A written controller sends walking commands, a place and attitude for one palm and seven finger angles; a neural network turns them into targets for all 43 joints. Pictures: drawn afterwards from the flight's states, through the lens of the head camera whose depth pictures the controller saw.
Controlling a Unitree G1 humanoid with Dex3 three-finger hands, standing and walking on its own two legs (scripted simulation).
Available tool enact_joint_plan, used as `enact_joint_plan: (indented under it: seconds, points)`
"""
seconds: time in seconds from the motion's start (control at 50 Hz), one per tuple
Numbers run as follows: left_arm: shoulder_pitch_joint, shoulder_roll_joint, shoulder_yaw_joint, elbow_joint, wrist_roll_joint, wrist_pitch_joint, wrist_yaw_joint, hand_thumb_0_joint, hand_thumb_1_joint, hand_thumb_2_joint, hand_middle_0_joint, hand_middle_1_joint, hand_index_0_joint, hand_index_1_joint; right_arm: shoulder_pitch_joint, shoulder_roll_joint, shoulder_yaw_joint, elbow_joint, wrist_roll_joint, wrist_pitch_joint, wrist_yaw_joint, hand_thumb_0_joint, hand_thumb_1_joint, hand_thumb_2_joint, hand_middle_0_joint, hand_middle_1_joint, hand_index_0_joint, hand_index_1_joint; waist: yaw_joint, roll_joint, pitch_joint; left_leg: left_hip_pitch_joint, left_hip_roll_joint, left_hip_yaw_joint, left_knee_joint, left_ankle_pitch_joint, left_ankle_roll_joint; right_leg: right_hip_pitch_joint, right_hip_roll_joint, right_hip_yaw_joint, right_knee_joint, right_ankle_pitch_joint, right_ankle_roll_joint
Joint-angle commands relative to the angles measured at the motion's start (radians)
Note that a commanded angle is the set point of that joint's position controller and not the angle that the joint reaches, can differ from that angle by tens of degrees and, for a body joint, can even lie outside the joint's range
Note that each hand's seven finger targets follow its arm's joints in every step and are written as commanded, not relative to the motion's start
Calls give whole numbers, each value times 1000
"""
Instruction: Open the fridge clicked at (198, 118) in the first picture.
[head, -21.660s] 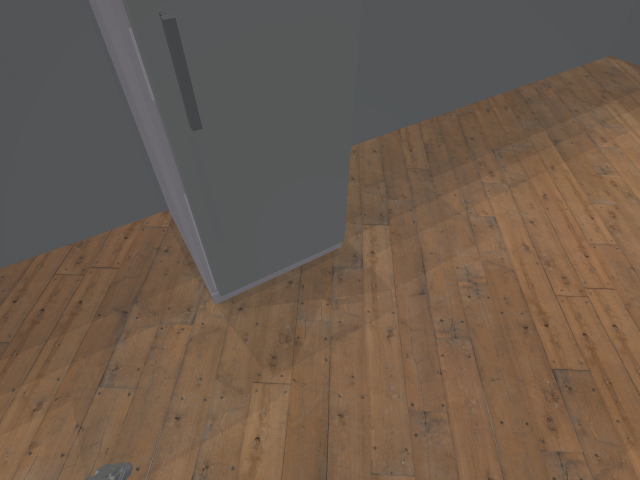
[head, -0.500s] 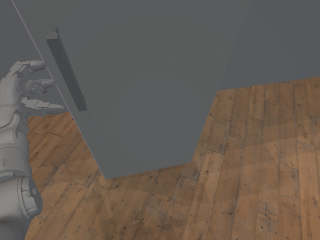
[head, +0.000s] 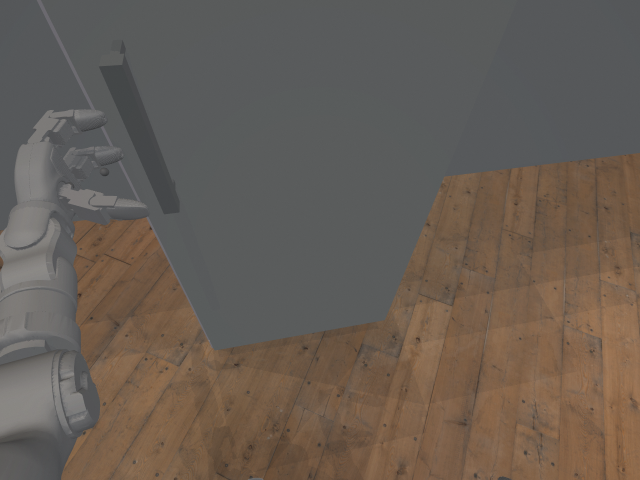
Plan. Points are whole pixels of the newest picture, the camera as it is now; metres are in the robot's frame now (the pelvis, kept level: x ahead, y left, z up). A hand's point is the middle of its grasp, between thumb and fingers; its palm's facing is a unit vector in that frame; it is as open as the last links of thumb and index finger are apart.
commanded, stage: move the hooked fingers beside the handle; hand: left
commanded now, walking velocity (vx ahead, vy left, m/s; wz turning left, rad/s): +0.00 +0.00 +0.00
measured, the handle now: (148, 137) +0.50 +0.23 +0.14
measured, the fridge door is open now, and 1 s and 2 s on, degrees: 0 0 0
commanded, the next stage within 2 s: feel for the door with the fingertips in 0.30 s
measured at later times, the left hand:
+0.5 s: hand (86, 175) +0.42 +0.27 +0.15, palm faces +0.22 -0.98 +0.01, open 14.0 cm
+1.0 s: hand (119, 168) +0.45 +0.25 +0.13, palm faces +0.20 -0.98 +0.00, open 13.8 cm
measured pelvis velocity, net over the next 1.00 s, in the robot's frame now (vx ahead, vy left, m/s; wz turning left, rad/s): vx -0.01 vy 0.00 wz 0.00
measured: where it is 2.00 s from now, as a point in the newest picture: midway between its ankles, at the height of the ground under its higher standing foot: outside the picture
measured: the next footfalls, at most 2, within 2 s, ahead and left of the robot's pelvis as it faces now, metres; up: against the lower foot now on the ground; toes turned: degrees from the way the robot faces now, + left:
none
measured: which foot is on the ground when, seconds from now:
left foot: down 0.00-1.00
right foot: down 0.00-1.00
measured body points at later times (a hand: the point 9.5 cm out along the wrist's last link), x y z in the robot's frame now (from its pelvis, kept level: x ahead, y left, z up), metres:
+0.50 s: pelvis +0.00 -0.01 +0.00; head +0.04 +0.00 +0.45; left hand +0.41 +0.32 +0.15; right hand +0.07 -0.28 -0.11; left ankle +0.02 +0.10 -0.72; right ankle -0.03 -0.11 -0.72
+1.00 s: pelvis -0.01 +0.00 +0.00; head +0.04 +0.01 +0.45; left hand +0.43 +0.30 +0.14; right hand +0.05 -0.26 -0.11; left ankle +0.02 +0.10 -0.72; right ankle -0.03 -0.11 -0.72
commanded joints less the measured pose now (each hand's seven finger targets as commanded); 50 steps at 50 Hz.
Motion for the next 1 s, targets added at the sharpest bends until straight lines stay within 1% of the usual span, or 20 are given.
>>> enact_joint_plan:
  seconds: [0.0, 0.04, 0.14, 0.22, 0.26, 0.28, 0.36, 0.4, 0.52, 0.56, 0.6, 0.62, 0.68, 0.74, 0.8, 0.82, 0.86, 0.94, 0.96, 0.98]
  points:
    - [-484, 286, 9, -311, -19, -90, -6, 0, -500, 300, -300, -1200, -300, -1200, 63, -163, -67, -84, 7, -28, -14, 0, -900, -900, 200, 300, 200, 300, -5, 171, -388, 412, 0, -80, -58, 353, 4, -4, 21, 23, -61, 319, -7]
    - [-483, 323, 39, -307, -23, -82, -5, 0, -500, 300, -300, -1200, -300, -1200, 64, -167, -68, -80, 9, -27, -17, 0, -900, -900, 200, 300, 200, 300, -5, 129, -370, 385, 0, -79, -62, 334, 11, 12, 22, 25, -69, 321, -5]
    - [-363, 282, 31, -247, -37, -25, -16, 0, -500, 300, -300, -1200, -300, -1200, 64, -162, -66, -92, 13, -21, -17, 0, -900, -900, 200, 300, 200, 300, 10, 65, -328, 334, -6, -59, -74, 341, 18, 58, 18, 24, -74, 368, -2]
    - [-305, 310, 54, -227, -47, 3, -29, 0, -500, 300, -300, -1200, -300, -1200, 64, -167, -67, -108, 16, -13, -19, 0, -900, -900, 200, 300, 200, 300, 15, 8, -271, 266, -11, -39, -82, 293, 25, 92, 11, 32, -89, 371, 2]
    - [-329, 296, 39, -250, -43, -3, -34, 0, -500, 300, -300, -1200, -300, -1200, 59, -164, -68, -114, 17, -13, -18, 0, -900, -900, 200, 300, 200, 300, 9, 35, -275, 276, -12, -38, -82, 281, 25, 73, 11, 36, -87, 362, 5]
    - [-338, 339, 73, -245, -42, -12, -31, 0, -500, 300, -300, -1200, -300, -1200, 63, -168, -68, -110, 16, -13, -20, 0, -900, -900, 200, 300, 200, 300, 12, 20, -270, 265, -12, -42, -83, 263, 25, 72, 12, 38, -90, 345, 4]
    - [-374, 362, 91, -327, -43, -61, -35, 0, -500, 300, -300, -1200, -300, -1200, 58, -164, -72, -105, 14, -17, -20, 0, -900, -900, 200, 300, 200, 300, 12, 98, -355, 326, -13, -40, -66, 304, 25, 87, 13, 51, -78, 377, 2]
    - [-387, 306, 42, -336, -48, -69, -45, 0, -500, 300, -300, -1200, -300, -1200, 48, -157, -68, -101, 16, -20, -19, 0, -900, -900, 200, 300, 200, 300, 2, 125, -345, 344, -14, -41, -64, 306, 22, 69, 15, 46, -78, 371, 1]
    - [-381, 233, -25, -255, -73, -5, -67, 0, -500, 300, -300, -1200, -300, -1200, 41, -161, -65, -94, 24, -23, -27, 0, -900, -900, 200, 300, 200, 300, -18, 57, -248, 286, -16, -46, -77, 210, 29, 31, 7, 38, -106, 295, 4]
    - [-434, 254, -21, -234, -65, 11, -55, 0, -500, 300, -300, -1200, -300, -1200, 34, -164, -61, -89, 24, -25, -31, 0, -900, -900, 200, 300, 200, 300, -17, 59, -227, 267, -16, -54, -87, 176, 26, 18, 3, 40, -111, 261, 5]
    - [-443, 225, -35, -259, -58, 6, -32, 0, -500, 300, -300, -1200, -300, -1200, 33, -158, -63, -97, 20, -29, -28, 0, -900, -900, 200, 300, 200, 300, -11, 83, -268, 293, -18, -58, -86, 178, 24, 13, 4, 38, -107, 242, 3]
    - [-459, 237, -22, -257, -57, -7, -14, 0, -500, 300, -300, -1200, -300, -1200, 43, -159, -64, -92, 16, -31, -27, 0, -900, -900, 200, 300, 200, 300, -20, 45, -263, 289, -16, -60, -78, 181, 27, 16, 3, 38, -108, 244, 3]
    - [-460, 245, 0, -273, -42, -46, 24, 0, -500, 300, -300, -1200, -300, -1200, 42, -157, -65, -87, 11, -35, -19, 0, -900, -900, 200, 300, 200, 300, -8, 49, -320, 314, -13, -70, -74, 207, 20, 22, 9, 35, -88, 253, 2]
    - [-451, 208, -22, -306, -32, -70, 44, 0, -500, 300, -300, -1200, -300, -1200, 42, -155, -67, -87, 5, -40, -8, 0, -900, -900, 200, 300, 200, 300, 2, 92, -371, 352, -11, -72, -67, 246, 15, 26, 12, 32, -73, 274, -2]
    - [-449, 265, 16, -219, -19, -45, 50, 0, -500, 300, -300, -1200, -300, -1200, 46, -159, -60, -79, 7, -32, -10, 0, -900, -900, 200, 300, 200, 300, -3, 55, -297, 275, -12, -59, -74, 208, 18, 38, 8, 36, -81, 267, 3]
    - [-427, 312, 55, -183, -14, -39, 54, 0, -500, 300, -300, -1200, -300, -1200, 56, -164, -61, -76, 4, -27, -13, 0, -900, -900, 200, 300, 200, 300, 5, 9, -289, 240, -13, -56, -72, 192, 24, 63, 5, 41, -85, 264, 6]
    - [-480, 316, 35, -171, 2, -27, 51, 0, -500, 300, -300, -1200, -300, -1200, 51, -161, -55, -85, 7, -23, -17, 0, -900, -900, 200, 300, 200, 300, -6, 17, -266, 213, -14, -52, -86, 166, 24, 62, 1, 44, -89, 255, 9]
    - [-535, 328, 36, -224, 13, -79, 50, 0, -500, 300, -300, -1200, -300, -1200, 70, -160, -61, -79, 2, -25, -16, 0, -900, -900, 200, 300, 200, 300, -15, 97, -342, 300, -9, -61, -66, 236, 19, 32, 10, 45, -76, 284, 2]
    - [-546, 276, -2, -220, 6, -91, 43, 0, -500, 300, -300, -1200, -300, -1200, 73, -156, -61, -75, 1, -27, -15, 0, -900, -900, 200, 300, 200, 300, -28, 103, -337, 322, -8, -66, -66, 242, 16, 11, 13, 39, -76, 279, 2]
    - [-548, 281, 12, -207, -3, -98, 39, 0, -500, 300, -300, -1200, -300, -1200, 83, -159, -65, -66, 0, -29, -15, 0, -900, -900, 200, 300, 200, 300, -29, 86, -341, 329, -4, -69, -61, 244, 15, 0, 16, 36, -76, 274, 2]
